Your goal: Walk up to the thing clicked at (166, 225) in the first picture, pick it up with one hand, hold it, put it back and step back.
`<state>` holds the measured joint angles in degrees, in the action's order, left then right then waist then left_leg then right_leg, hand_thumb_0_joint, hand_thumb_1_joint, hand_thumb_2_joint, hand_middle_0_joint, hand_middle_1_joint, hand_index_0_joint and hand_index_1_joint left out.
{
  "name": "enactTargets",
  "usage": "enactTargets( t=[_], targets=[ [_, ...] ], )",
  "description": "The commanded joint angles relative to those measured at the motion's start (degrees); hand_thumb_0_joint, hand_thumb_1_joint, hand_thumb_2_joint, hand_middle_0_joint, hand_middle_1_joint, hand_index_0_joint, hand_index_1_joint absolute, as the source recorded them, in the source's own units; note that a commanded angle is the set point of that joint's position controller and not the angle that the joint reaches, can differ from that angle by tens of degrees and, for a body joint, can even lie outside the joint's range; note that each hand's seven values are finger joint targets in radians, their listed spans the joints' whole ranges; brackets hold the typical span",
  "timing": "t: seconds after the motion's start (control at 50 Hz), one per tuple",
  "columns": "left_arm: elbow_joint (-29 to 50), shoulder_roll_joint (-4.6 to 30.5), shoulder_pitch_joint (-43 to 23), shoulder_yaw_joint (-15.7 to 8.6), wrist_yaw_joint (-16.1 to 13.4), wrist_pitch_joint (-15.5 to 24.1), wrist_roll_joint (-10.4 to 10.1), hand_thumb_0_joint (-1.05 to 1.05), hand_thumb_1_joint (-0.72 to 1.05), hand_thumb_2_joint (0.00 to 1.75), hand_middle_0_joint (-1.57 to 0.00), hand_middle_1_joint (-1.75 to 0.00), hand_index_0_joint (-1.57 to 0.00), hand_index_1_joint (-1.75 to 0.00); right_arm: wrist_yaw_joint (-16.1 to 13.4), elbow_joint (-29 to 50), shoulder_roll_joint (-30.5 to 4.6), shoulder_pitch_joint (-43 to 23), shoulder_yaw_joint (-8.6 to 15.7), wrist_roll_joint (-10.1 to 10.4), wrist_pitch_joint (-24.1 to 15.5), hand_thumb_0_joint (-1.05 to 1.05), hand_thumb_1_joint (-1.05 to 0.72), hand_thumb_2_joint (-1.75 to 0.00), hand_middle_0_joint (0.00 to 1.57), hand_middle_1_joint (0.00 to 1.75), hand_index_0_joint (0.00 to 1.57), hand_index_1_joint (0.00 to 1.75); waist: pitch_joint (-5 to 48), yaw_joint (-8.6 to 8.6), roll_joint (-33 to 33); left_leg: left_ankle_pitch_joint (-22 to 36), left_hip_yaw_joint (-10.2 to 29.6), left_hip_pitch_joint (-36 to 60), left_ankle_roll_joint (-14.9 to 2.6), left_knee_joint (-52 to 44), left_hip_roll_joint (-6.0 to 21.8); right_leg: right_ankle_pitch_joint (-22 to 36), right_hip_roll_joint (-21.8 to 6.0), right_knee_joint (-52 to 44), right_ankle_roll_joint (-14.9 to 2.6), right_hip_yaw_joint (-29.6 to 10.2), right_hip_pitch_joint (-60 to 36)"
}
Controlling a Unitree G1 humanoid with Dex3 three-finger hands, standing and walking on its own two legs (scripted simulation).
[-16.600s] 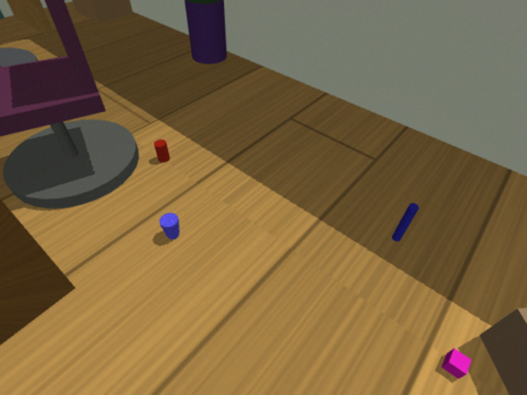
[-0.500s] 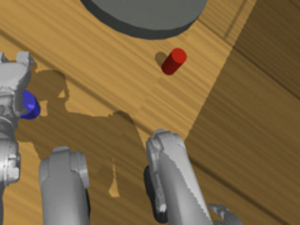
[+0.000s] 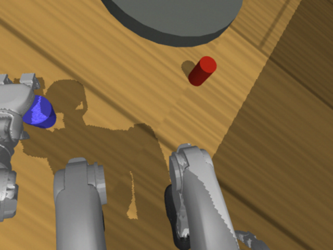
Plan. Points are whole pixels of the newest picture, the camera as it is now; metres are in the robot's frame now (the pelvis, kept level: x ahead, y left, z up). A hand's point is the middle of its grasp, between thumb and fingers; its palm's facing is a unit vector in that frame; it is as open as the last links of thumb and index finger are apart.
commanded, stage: rest palm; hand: left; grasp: from above
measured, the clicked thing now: (41, 115) +0.47 +0.28 -0.28
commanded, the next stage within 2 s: close in 1.02 s
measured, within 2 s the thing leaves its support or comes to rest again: neither
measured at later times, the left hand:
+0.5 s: hand (35, 114) +0.46 +0.27 -0.22, palm faces -0.46 -0.08 -0.88, open 13.9 cm
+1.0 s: hand (38, 113) +0.47 +0.27 -0.24, palm faces -0.45 -0.12 -0.89, open 13.6 cm
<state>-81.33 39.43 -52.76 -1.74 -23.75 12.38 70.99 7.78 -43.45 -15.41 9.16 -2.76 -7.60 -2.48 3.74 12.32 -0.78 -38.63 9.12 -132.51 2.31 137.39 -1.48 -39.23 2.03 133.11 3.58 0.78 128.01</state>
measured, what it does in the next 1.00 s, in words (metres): stands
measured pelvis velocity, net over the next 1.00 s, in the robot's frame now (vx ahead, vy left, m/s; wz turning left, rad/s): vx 0.01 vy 0.01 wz -0.08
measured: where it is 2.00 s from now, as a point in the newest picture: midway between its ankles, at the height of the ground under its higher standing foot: (138, 237)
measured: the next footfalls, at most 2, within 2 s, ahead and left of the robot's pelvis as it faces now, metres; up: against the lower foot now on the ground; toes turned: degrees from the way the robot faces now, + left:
none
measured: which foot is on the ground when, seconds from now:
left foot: down 0.00-1.00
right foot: down 0.00-1.00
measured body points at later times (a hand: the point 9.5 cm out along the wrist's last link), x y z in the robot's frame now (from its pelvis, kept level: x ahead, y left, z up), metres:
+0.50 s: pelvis +0.00 +0.01 -0.02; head +0.26 +0.08 +0.34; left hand +0.48 +0.27 -0.17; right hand +0.02 -0.26 -0.11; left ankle +0.08 +0.13 -0.30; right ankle +0.10 -0.14 -0.30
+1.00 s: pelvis +0.01 +0.01 -0.03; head +0.27 +0.09 +0.33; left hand +0.49 +0.27 -0.19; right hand +0.03 -0.26 -0.11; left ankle +0.08 +0.13 -0.30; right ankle +0.10 -0.14 -0.30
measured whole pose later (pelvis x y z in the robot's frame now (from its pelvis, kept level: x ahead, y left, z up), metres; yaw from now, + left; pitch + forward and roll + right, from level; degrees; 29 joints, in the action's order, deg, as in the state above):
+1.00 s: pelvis +0.01 +0.01 -0.03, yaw -5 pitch +31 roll -12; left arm -96.1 47.6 -57.8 -7.9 -32.8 12.3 73.8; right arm 13.1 -42.5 -17.2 7.6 -8.8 -13.0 -8.8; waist -2.6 18.8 -2.9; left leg -41.1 12.7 -135.4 1.7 144.6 -0.8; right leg -39.7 3.7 136.8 4.4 3.5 129.7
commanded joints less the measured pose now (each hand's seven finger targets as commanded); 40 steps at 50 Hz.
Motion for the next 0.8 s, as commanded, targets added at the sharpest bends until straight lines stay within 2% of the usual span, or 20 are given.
enactTargets(
  t=[0.0,0.04,0.12,0.14,0.16,0.22,0.28,0.3,0.36,0.38,0.4,0.48,0.56,0.58,0.62,0.66,0.7,0.74,0.76,0.78],
  targets=[
    [1.92,9.93,-22.85,-0.46,-3.83,-0.71,0.48,0.00,-0.47,1.04,-0.09,-1.09,-0.11,-1.08,-1.03,-0.16,-14.40,11.87,3.75,-0.71,-0.93,0.00,-0.90,-0.90,0.20,0.30,0.20,0.30,33.41,4.31,15.14,4.84,-6.56,28.51,-3.43,-14.29,0.40,8.45,0.75,-14.27,-5.49,8.54,-13.82],
    [-1.04,11.17,-22.04,-0.73,-4.20,-1.58,1.18,0.00,-0.46,1.06,-0.10,-1.11,-0.11,-1.09,-1.06,-0.28,-14.68,11.05,3.28,-0.87,-1.17,0.00,-0.90,-0.90,0.20,0.30,0.20,0.30,33.34,3.45,15.88,5.69,-6.69,28.96,-3.41,-14.31,0.24,9.51,0.74,-13.63,-5.59,8.60,-13.94],
    [-3.53,13.26,-22.70,-2.02,-4.56,-2.56,1.32,0.00,-0.50,0.99,-0.08,-1.05,-0.09,-1.03,-0.81,0.67,-15.20,9.86,2.32,-1.14,-1.59,0.00,-0.90,-0.90,0.20,0.30,0.20,0.30,33.22,3.64,15.79,6.18,-6.28,27.98,-3.50,-14.17,0.24,10.25,0.81,-12.38,-5.52,9.10,-14.20],
    [-6.45,12.18,-21.36,-1.40,-4.55,-2.83,1.50,0.00,-0.49,0.97,-0.07,-1.05,-0.08,-1.03,-0.61,1.03,-15.02,9.62,1.98,-1.37,-1.81,0.00,-0.90,-0.90,0.20,0.30,0.20,0.30,31.16,4.47,15.31,5.30,-6.26,26.94,-3.61,-13.87,0.25,9.62,0.93,-12.39,-5.52,9.11,-13.89],
    [-5.42,11.90,-22.19,-1.50,-4.65,-2.74,1.33,0.00,-0.50,0.97,-0.07,-1.03,-0.08,-1.02,-0.53,1.18,-15.30,9.76,1.84,-1.57,-1.92,0.00,-0.90,-0.90,0.20,0.30,0.20,0.30,31.32,5.13,14.92,5.49,-5.98,27.12,-3.57,-13.92,0.30,9.84,0.94,-12.41,-5.36,9.34,-14.16],
    [-4.04,15.14,-22.56,-2.84,-5.29,-2.23,1.64,0.00,-0.51,0.99,-0.07,-1.03,-0.08,-1.02,-0.31,1.29,-15.41,9.22,1.28,-1.77,-2.28,0.00,-0.90,-0.90,0.20,0.30,0.20,0.30,33.79,4.20,16.65,7.22,-6.12,27.79,-3.57,-12.64,0.36,11.37,1.29,-11.50,-5.45,9.23,-15.38],
    [-3.22,16.13,-21.93,-4.51,-6.30,-1.88,1.92,0.00,-0.50,0.97,-0.07,-1.02,-0.08,-1.01,0.29,1.33,-15.51,10.47,0.87,-2.44,-2.64,0.00,-0.90,-0.90,0.20,0.30,0.20,0.30,34.69,5.09,17.71,9.90,-6.20,27.93,-3.54,-11.38,0.38,14.20,1.26,-10.49,-5.18,9.24,-17.27],
    [-2.21,16.69,-21.97,-5.00,-6.82,-1.59,1.78,0.00,-0.50,0.97,-0.07,-1.01,-0.08,-1.00,0.34,1.60,-15.83,10.04,0.96,-2.41,-2.63,0.00,-0.89,-0.90,0.20,0.30,0.20,0.30,35.83,4.27,19.36,10.01,-5.94,29.22,-3.24,-12.16,0.45,13.78,1.23,-10.01,-5.38,9.56,-16.37],
    [-3.53,16.16,-22.94,-4.15,-7.53,-1.12,2.34,0.00,-0.51,0.98,-0.07,-1.01,-0.07,-1.01,0.85,1.32,-15.91,10.28,0.66,-3.05,-3.23,0.00,-0.89,-0.90,0.20,0.30,0.20,0.30,33.26,6.46,19.60,7.89,-5.61,28.20,-3.24,-10.83,0.62,12.28,1.49,-9.46,-5.42,10.12,-14.27],
    [-2.15,16.78,-22.35,-5.05,-7.92,-0.86,1.80,0.00,-0.51,0.98,-0.07,-1.00,-0.07,-1.00,0.90,1.37,-16.22,10.39,0.70,-3.14,-3.20,0.00,-0.89,-0.90,0.20,0.30,0.20,0.30,34.35,5.45,20.11,8.16,-5.55,28.27,-3.21,-11.20,0.58,12.40,1.49,-9.59,-5.36,10.11,-14.88],
    [-3.22,16.93,-22.13,-4.81,-8.18,-0.79,1.93,0.00,-0.51,0.99,-0.07,-1.00,-0.07,-1.00,1.08,1.00,-16.24,10.41,0.67,-3.31,-3.61,0.00,-0.89,-0.90,0.20,0.30,0.20,0.30,33.20,6.15,20.13,7.88,-5.54,28.37,-3.21,-10.30,0.73,12.33,1.54,-9.19,-5.32,10.21,-14.09],
    [-1.83,17.52,-19.46,-5.53,-9.18,-0.74,1.82,0.00,-0.51,1.00,-0.08,-1.02,-0.08,-1.02,1.81,0.44,-16.16,11.01,0.56,-3.74,-4.05,0.00,-0.89,-0.90,0.20,0.30,0.20,0.30,35.34,5.08,20.71,9.12,-5.68,27.93,-3.23,-9.81,0.81,13.49,1.96,-9.32,-5.19,10.19,-16.25],
    [-2.40,17.12,-20.27,-5.20,-9.48,-0.93,1.18,0.00,-0.50,1.00,-0.07,-1.01,-0.07,-1.01,2.41,0.22,-16.45,11.42,0.34,-3.84,-4.32,0.00,-0.89,-0.90,0.20,0.30,0.20,0.30,35.09,6.12,20.12,10.36,-5.09,27.75,-3.24,-9.13,1.00,14.89,1.93,-8.56,-5.14,10.62,-15.66],
    [-4.46,16.29,-21.12,-4.42,-9.35,-0.96,1.53,0.00,-0.49,1.00,-0.07,-1.02,-0.08,-1.02,2.70,0.06,-16.58,11.83,0.24,-4.03,-4.75,0.00,-0.89,-0.90,0.20,0.30,0.20,0.30,32.78,7.46,19.75,9.41,-5.02,27.06,-3.28,-8.44,1.07,14.38,1.90,-8.27,-5.14,10.82,-14.65],
    [-3.29,18.51,-19.71,-6.46,-10.01,-0.80,1.30,0.00,-0.49,1.05,-0.09,-1.02,-0.09,-1.03,2.77,0.07,-17.14,12.10,0.06,-4.16,-4.87,0.00,-0.89,-0.90,0.20,0.30,0.20,0.30,33.70,5.78,19.97,9.68,-4.87,27.04,-3.26,-8.93,0.92,14.28,2.02,-8.89,-5.12,10.90,-16.19],
    [-3.67,19.38,-18.70,-7.38,-10.35,-0.85,2.02,0.00,-0.48,1.03,-0.09,-1.03,-0.09,-1.02,3.07,0.15,-17.29,11.71,0.16,-4.38,-4.96,0.00,-0.89,-0.90,0.20,0.30,0.20,0.30,33.99,5.37,22.13,11.27,-4.78,28.86,-2.70,-9.65,1.02,15.08,1.99,-7.77,-5.36,11.40,-15.67],
    [-6.51,17.51,-19.70,-6.06,-10.15,-1.16,2.51,0.00,-0.47,1.02,-0.08,-1.05,-0.09,-1.04,3.64,-0.03,-17.27,11.70,0.07,-4.83,-5.26,0.00,-0.89,-0.90,0.20,0.30,0.20,0.30,32.24,7.30,20.59,11.66,-4.59,28.18,-2.85,-8.31,1.25,16.08,2.10,-7.27,-5.15,11.66,-15.10],
    [-7.11,19.32,-20.36,-7.55,-10.42,-0.94,2.23,0.00,-0.47,1.04,-0.09,-1.05,-0.09,-1.05,3.93,0.03,-17.91,12.48,-0.15,-5.06,-5.46,0.00,-0.89,-0.90,0.20,0.30,0.20,0.30,30.94,8.05,19.89,11.04,-4.41,26.33,-3.22,-7.88,1.14,15.97,2.02,-7.77,-4.97,11.50,-16.24],
    [-7.31,17.44,-21.22,-5.68,-10.13,-0.68,1.97,0.00,-0.48,1.02,-0.09,-1.04,-0.09,-1.04,4.24,0.64,-17.37,11.15,-0.51,-5.05,-5.93,0.00,-0.89,-0.90,0.20,0.30,0.20,0.30,29.47,8.20,20.07,9.56,-4.52,25.39,-3.31,-7.85,1.20,14.92,2.14,-7.99,-5.06,11.36,-15.62],
    [-7.87,18.79,-20.58,-6.34,-10.27,-0.75,2.42,0.00,-0.46,1.04,-0.10,-1.05,-0.10,-1.05,4.37,0.44,-17.71,11.32,-0.64,-5.42,-6.13,0.00,-0.89,-0.90,0.20,0.30,0.20,0.30,29.90,8.00,19.22,9.71,-4.48,25.90,-3.37,-7.63,1.26,15.01,2.26,-8.40,-4.90,11.54,-16.30]
  ],
)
